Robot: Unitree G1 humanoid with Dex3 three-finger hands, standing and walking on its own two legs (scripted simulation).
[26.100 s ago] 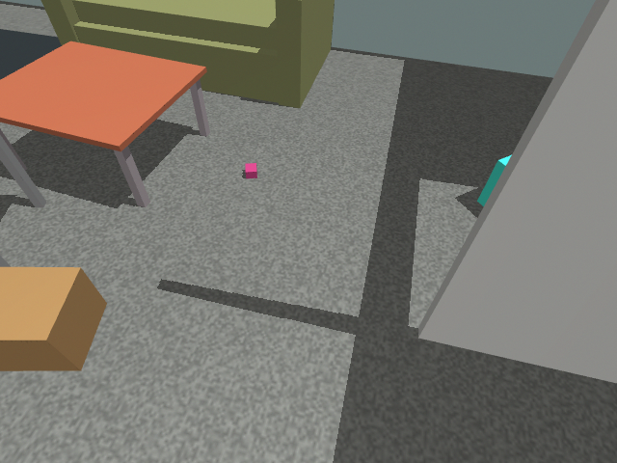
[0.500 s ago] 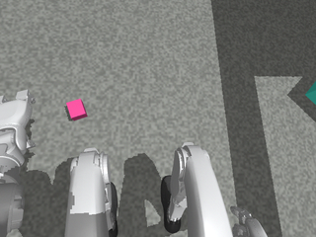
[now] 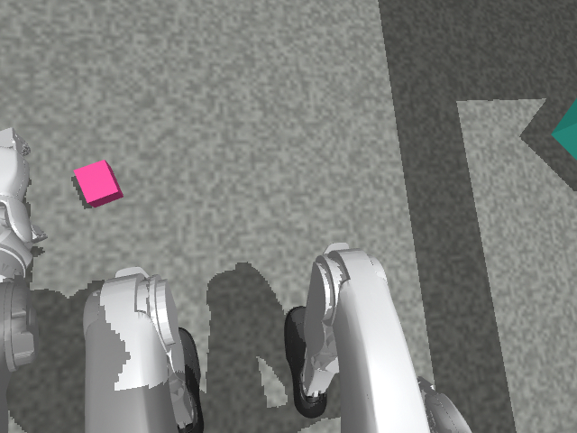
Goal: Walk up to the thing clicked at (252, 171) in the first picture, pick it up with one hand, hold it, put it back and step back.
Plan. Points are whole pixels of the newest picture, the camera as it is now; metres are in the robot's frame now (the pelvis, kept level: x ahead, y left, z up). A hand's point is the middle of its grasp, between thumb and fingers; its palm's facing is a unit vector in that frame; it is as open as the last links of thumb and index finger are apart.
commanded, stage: rise first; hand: left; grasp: from above
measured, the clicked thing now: (99, 184) +0.50 +0.26 -0.33
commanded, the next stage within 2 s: none
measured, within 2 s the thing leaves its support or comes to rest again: neither
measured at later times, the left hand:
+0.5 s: hand (34, 193) +0.45 +0.32 -0.21, palm faces -0.39 -0.18 -0.90, open 14.0 cm
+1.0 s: hand (42, 188) +0.46 +0.31 -0.23, palm faces -0.39 -0.19 -0.90, open 14.1 cm
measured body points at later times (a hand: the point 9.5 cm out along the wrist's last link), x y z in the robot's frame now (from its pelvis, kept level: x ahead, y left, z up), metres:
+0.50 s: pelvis +0.00 +0.00 -0.02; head +0.26 +0.06 +0.34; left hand +0.46 +0.32 -0.16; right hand +0.05 -0.28 -0.13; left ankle +0.08 +0.12 -0.32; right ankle +0.10 -0.12 -0.32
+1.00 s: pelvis +0.00 +0.00 -0.04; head +0.26 +0.06 +0.32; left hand +0.48 +0.32 -0.18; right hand +0.02 -0.27 -0.14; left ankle +0.08 +0.12 -0.32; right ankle +0.10 -0.12 -0.32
